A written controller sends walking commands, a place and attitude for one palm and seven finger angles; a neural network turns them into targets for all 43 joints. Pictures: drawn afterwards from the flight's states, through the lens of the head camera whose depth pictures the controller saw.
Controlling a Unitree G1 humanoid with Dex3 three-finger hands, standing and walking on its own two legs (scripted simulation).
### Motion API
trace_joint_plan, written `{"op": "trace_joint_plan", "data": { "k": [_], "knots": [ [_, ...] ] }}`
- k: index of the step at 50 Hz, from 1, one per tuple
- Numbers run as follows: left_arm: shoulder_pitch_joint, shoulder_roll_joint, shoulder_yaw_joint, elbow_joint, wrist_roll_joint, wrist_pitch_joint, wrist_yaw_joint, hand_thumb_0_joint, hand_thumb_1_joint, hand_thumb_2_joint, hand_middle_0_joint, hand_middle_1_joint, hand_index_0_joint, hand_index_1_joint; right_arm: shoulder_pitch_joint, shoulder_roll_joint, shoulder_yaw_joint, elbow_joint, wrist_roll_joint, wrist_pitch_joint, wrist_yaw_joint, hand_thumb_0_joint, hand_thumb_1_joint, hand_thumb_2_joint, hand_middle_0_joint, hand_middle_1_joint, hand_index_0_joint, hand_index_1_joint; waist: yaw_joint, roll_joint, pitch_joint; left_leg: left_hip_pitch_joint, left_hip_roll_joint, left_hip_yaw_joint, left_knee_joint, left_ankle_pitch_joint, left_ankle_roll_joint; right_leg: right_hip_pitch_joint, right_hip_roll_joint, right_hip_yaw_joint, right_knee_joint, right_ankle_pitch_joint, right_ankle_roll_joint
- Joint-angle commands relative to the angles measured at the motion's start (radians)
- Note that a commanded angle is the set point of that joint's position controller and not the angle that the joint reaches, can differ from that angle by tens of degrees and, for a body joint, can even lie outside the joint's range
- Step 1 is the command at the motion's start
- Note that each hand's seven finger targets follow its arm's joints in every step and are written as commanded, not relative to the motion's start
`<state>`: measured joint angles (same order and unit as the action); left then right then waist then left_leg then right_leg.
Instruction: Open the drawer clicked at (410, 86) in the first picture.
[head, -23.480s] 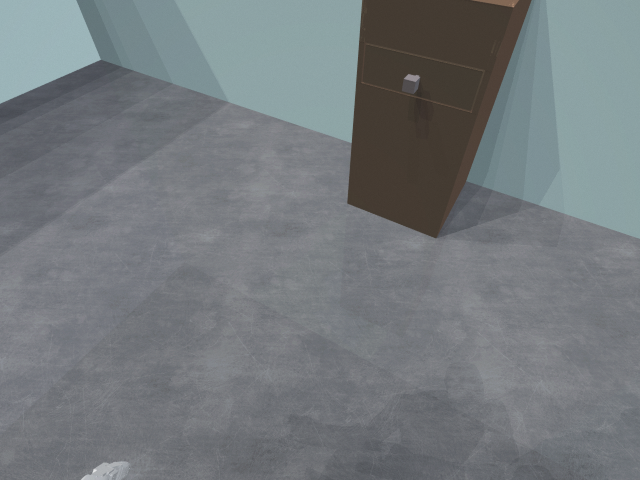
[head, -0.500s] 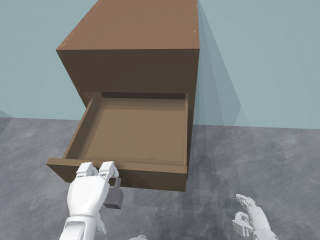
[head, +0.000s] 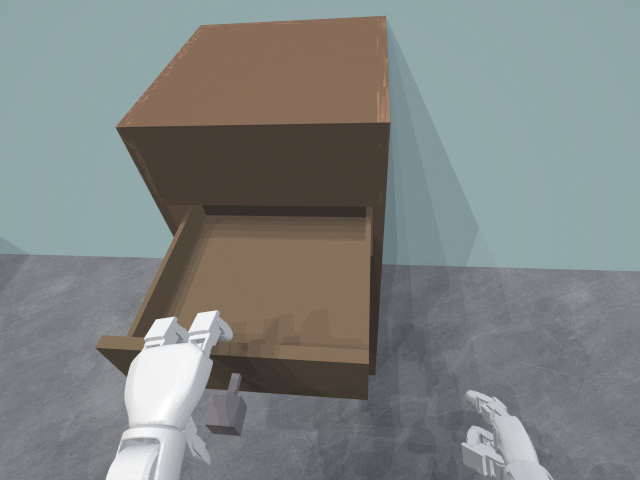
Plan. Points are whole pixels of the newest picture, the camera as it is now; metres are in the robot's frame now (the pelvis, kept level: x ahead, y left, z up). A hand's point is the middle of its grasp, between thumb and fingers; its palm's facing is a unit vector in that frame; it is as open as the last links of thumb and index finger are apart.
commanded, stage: lift the hand off the handle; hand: left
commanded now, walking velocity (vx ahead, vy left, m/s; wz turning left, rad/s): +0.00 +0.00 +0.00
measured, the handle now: (230, 400) +0.24 +0.17 -0.07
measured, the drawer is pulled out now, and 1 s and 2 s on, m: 0.30 0.30 0.30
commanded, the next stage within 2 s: draw the hand back to the body in 0.78 s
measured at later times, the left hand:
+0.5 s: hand (185, 372) +0.22 +0.18 +0.06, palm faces +0.07 -0.18 -0.98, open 13.8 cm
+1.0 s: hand (179, 370) +0.22 +0.18 +0.08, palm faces +0.08 -0.17 -0.98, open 13.8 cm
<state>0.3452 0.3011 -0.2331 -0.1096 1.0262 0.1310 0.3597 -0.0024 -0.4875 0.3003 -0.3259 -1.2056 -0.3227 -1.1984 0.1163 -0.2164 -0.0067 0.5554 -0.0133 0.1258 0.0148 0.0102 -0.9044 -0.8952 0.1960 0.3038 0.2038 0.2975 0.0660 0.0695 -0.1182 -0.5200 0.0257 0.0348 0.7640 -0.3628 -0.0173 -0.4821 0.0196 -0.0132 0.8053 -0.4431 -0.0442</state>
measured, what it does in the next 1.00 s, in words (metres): stands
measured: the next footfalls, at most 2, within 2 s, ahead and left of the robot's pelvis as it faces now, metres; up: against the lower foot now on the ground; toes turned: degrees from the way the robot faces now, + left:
none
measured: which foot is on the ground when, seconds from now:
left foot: down 0.00-1.00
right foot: down 0.00-1.00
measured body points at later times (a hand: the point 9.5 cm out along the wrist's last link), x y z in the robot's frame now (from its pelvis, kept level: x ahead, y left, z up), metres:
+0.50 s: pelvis +0.00 +0.00 +0.01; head +0.01 -0.04 +0.46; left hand +0.21 +0.19 +0.11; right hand +0.23 -0.20 -0.08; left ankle +0.01 +0.13 -0.71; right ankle -0.02 -0.09 -0.71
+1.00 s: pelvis +0.01 +0.01 +0.01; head +0.01 -0.04 +0.46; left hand +0.21 +0.19 +0.13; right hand +0.24 -0.19 -0.07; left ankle +0.01 +0.13 -0.71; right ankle -0.02 -0.09 -0.71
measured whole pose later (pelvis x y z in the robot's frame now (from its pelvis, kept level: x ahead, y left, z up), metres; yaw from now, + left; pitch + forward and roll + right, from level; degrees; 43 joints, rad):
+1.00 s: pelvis +0.01 +0.01 +0.01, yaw +0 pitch +4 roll +1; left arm 0.39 0.35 -0.21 -0.31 1.00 0.11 0.24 0.00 -0.49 0.30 -0.32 -1.20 -0.32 -1.20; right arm 0.09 -0.22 0.00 0.54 -0.01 0.12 0.04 0.01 -0.90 -0.90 0.20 0.30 0.20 0.30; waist 0.10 0.09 -0.09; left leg -0.39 0.03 0.04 0.66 -0.33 -0.01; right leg -0.35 0.02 -0.01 0.68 -0.40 -0.04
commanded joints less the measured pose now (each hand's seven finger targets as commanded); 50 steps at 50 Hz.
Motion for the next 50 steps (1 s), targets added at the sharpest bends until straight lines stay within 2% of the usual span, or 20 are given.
{"op": "trace_joint_plan", "data": {
  "k": [1, 3, 4, 7, 8, 19, 21, 22, 23, 27, 28, 30, 32, 34, 35, 39, 44, 46, 47, 50],
  "knots": [
    [-0.084, 0.121, 0.101, -0.251, 0.014, -0.031, 0.032, 0.0, -0.5, 0.3, -0.3, -1.2, -0.3, -1.2, -0.155, -0.085, -0.034, -0.172, 0.001, -0.057, 0.005, 0.0, -0.9, -0.9, 0.2, 0.3, 0.2, 0.3, 0.007, -0.077, -0.139, 0.165, -0.047, -0.003, -0.072, 0.217, 0.05, 0.03, 0.005, 0.038, -0.168, 0.346, 0.009],
    [-0.075, 0.131, 0.113, -0.257, 0.01, -0.042, 0.032, 0.0, -0.5, 0.3, -0.3, -1.2, -0.3, -1.2, -0.159, -0.083, -0.034, -0.169, 0.0, -0.059, 0.004, 0.0, -0.9, -0.9, 0.2, 0.3, 0.2, 0.3, 0.005, -0.102, -0.12, 0.16, -0.051, 0.0, -0.071, 0.205, 0.052, 0.032, 0.001, 0.045, -0.178, 0.357, 0.014],
    [-0.096, 0.15, 0.13, -0.278, 0.017, -0.049, 0.035, 0.0, -0.5, 0.3, -0.3, -1.2, -0.3, -1.2, -0.156, -0.087, -0.033, -0.167, -0.007, -0.059, 0.005, 0.0, -0.9, -0.9, 0.2, 0.3, 0.2, 0.3, 0.01, -0.09, -0.149, 0.172, -0.053, 0.001, -0.066, 0.21, 0.051, 0.029, 0.0, 0.053, -0.176, 0.355, 0.014],
    [-0.073, 0.131, 0.118, -0.276, 0.01, -0.045, 0.029, 0.0, -0.5, 0.3, -0.3, -1.2, -0.3, -1.2, -0.158, -0.086, -0.032, -0.167, -0.005, -0.062, 0.01, 0.0, -0.9, -0.9, 0.2, 0.3, 0.2, 0.3, 0.009, -0.089, -0.147, 0.18, -0.051, -0.001, -0.074, 0.216, 0.049, 0.033, 0.001, 0.042, -0.175, 0.347, 0.014],
    [-0.102, 0.122, 0.108, -0.28, 0.007, -0.044, 0.025, 0.0, -0.5, 0.3, -0.3, -1.2, -0.3, -1.2, -0.163, -0.085, -0.036, -0.16, 0.0, -0.06, 0.007, 0.0, -0.9, -0.9, 0.2, 0.3, 0.2, 0.3, -0.003, -0.082, -0.123, 0.183, -0.049, -0.002, -0.077, 0.213, 0.051, 0.025, 0.002, 0.041, -0.182, 0.356, 0.013],
    [-0.134, 0.14, 0.104, -0.311, -0.008, -0.029, -0.042, 0.0, -0.5, 0.3, -0.3, -1.2, -0.3, -1.2, -0.171, -0.084, -0.026, -0.163, 0.006, -0.062, 0.003, 0.0, -0.9, -0.9, 0.2, 0.3, 0.2, 0.3, 0.016, -0.07, -0.125, 0.228, -0.045, -0.001, -0.119, 0.239, 0.052, 0.063, 0.0, 0.024, -0.215, 0.34, 0.016],
    [-0.091, 0.16, 0.133, -0.327, -0.016, -0.029, -0.045, 0.0, -0.5, 0.3, -0.3, -1.2, -0.3, -1.2, -0.182, -0.082, -0.026, -0.172, 0.011, -0.065, 0.006, 0.0, -0.9, -0.9, 0.2, 0.3, 0.2, 0.3, 0.024, -0.073, -0.13, 0.232, -0.043, -0.003, -0.129, 0.261, 0.049, 0.097, 0.001, 0.034, -0.218, 0.372, 0.011],
    [-0.073, 0.141, 0.112, -0.327, -0.013, -0.027, -0.05, 0.0, -0.5, 0.3, -0.3, -1.2, -0.3, -1.2, -0.173, -0.079, -0.021, -0.174, 0.007, -0.065, 0.01, 0.0, -0.9, -0.9, 0.2, 0.3, 0.2, 0.3, 0.03, -0.091, -0.145, 0.234, -0.046, 0.003, -0.125, 0.266, 0.052, 0.1, -0.002, 0.025, -0.215, 0.381, 0.017],
    [-0.087, 0.139, 0.113, -0.335, -0.019, -0.027, -0.052, 0.0, -0.5, 0.3, -0.3, -1.2, -0.3, -1.2, -0.179, -0.079, -0.025, -0.168, 0.013, -0.063, 0.011, 0.0, -0.9, -0.9, 0.2, 0.3, 0.2, 0.3, 0.019, -0.082, -0.116, 0.231, -0.042, 0.001, -0.134, 0.26, 0.049, 0.096, 0.0, 0.028, -0.221, 0.376, 0.014],
    [-0.075, 0.15, 0.12, -0.365, -0.012, -0.017, -0.059, 0.0, -0.5, 0.3, -0.3, -1.2, -0.3, -1.2, -0.175, -0.081, -0.021, -0.179, 0.01, -0.063, 0.018, 0.0, -0.9, -0.9, 0.2, 0.3, 0.2, 0.3, 0.032, -0.071, -0.14, 0.248, -0.04, 0.001, -0.139, 0.281, 0.05, 0.109, 0.001, 0.021, -0.223, 0.381, 0.013],
    [-0.072, 0.149, 0.119, -0.369, -0.021, -0.016, -0.061, 0.0, -0.5, 0.3, -0.3, -1.2, -0.3, -1.2, -0.185, -0.078, -0.022, -0.178, 0.017, -0.062, 0.017, 0.0, -0.9, -0.9, 0.2, 0.3, 0.2, 0.3, 0.025, -0.076, -0.109, 0.249, -0.039, 0.002, -0.144, 0.278, 0.05, 0.111, 0.0, 0.025, -0.23, 0.395, 0.013],
    [-0.074, 0.177, 0.153, -0.382, -0.02, -0.018, -0.063, 0.0, -0.5, 0.3, -0.3, -1.2, -0.3, -1.2, -0.183, -0.082, -0.023, -0.176, 0.015, -0.062, 0.016, 0.0, -0.9, -0.9, 0.2, 0.3, 0.2, 0.3, 0.029, -0.1, -0.125, 0.25, -0.04, 0.004, -0.146, 0.287, 0.049, 0.125, -0.001, 0.029, -0.232, 0.414, 0.015],
    [-0.077, 0.152, 0.119, -0.407, -0.023, -0.011, -0.072, 0.0, -0.5, 0.3, -0.3, -1.2, -0.3, -1.2, -0.182, -0.081, -0.018, -0.181, 0.014, -0.06, 0.02, 0.0, -0.9, -0.9, 0.2, 0.3, 0.2, 0.3, 0.029, -0.069, -0.146, 0.268, -0.041, 0.004, -0.148, 0.295, 0.052, 0.126, -0.004, 0.025, -0.236, 0.411, 0.015],
    [-0.101, 0.168, 0.135, -0.386, -0.029, -0.009, -0.082, 0.0, -0.5, 0.3, -0.3, -1.2, -0.3, -1.2, -0.186, -0.086, -0.02, -0.171, 0.014, -0.058, 0.016, 0.0, -0.9, -0.9, 0.2, 0.3, 0.2, 0.3, 0.022, -0.085, -0.111, 0.264, -0.04, 0.004, -0.155, 0.275, 0.051, 0.113, -0.001, 0.024, -0.251, 0.381, 0.018],
    [-0.098, 0.145, 0.113, -0.384, -0.03, -0.008, -0.086, 0.0, -0.5, 0.3, -0.3, -1.2, -0.3, -1.2, -0.192, -0.082, -0.02, -0.174, 0.017, -0.059, 0.017, 0.0, -0.9, -0.9, 0.2, 0.3, 0.2, 0.3, 0.017, -0.078, -0.087, 0.264, -0.037, 0.001, -0.163, 0.268, 0.05, 0.106, -0.002, 0.02, -0.252, 0.364, 0.017],
    [-0.088, 0.11, 0.06, -0.39, -0.028, -0.013, -0.113, 0.0, -0.5, 0.3, -0.3, -1.2, -0.3, -1.2, -0.176, -0.086, -0.023, -0.184, 0.016, -0.06, 0.027, 0.0, -0.9, -0.9, 0.2, 0.3, 0.2, 0.3, 0.021, -0.091, -0.102, 0.275, -0.036, -0.001, -0.161, 0.283, 0.055, 0.102, 0.002, 0.007, -0.25, 0.353, 0.015],
    [-0.071, 0.143, 0.101, -0.408, -0.005, -0.03, -0.092, 0.0, -0.5, 0.3, -0.3, -1.2, -0.3, -1.2, -0.17, -0.081, -0.021, -0.188, 0.009, -0.061, 0.032, 0.0, -0.9, -0.9, 0.2, 0.3, 0.2, 0.3, 0.035, -0.077, -0.124, 0.275, -0.034, 0.003, -0.149, 0.292, 0.051, 0.105, 0.004, 0.016, -0.241, 0.367, 0.008],
    [-0.081, 0.199, 0.174, -0.419, -0.004, -0.028, -0.073, 0.0, -0.5, 0.3, -0.3, -1.2, -0.3, -1.2, -0.197, -0.083, -0.017, -0.184, 0.014, -0.06, 0.029, 0.0, -0.9, -0.9, 0.2, 0.3, 0.2, 0.3, 0.04, -0.07, -0.119, 0.272, -0.033, -0.002, -0.158, 0.287, 0.043, 0.122, 0.008, 0.037, -0.246, 0.374, 0.001],
    [-0.075, 0.191, 0.165, -0.432, 0.002, -0.024, -0.068, 0.0, -0.5, 0.3, -0.3, -1.2, -0.3, -1.2, -0.182, -0.081, -0.016, -0.188, 0.01, -0.059, 0.03, 0.0, -0.9, -0.9, 0.2, 0.3, 0.2, 0.3, 0.045, -0.05, -0.149, 0.276, -0.033, 0.003, -0.152, 0.293, 0.046, 0.123, 0.004, 0.03, -0.24, 0.372, 0.003],
    [-0.06, 0.181, 0.171, -0.427, -0.024, -0.014, -0.071, 0.0, -0.5, 0.3, -0.3, -1.2, -0.3, -1.2, -0.201, -0.082, -0.018, -0.185, 0.02, -0.058, 0.028, 0.0, -0.9, -0.9, 0.2, 0.3, 0.2, 0.3, 0.031, -0.044, -0.107, 0.278, -0.032, 0.001, -0.16, 0.299, 0.044, 0.125, 0.002, 0.03, -0.251, 0.396, 0.006]
  ]
}}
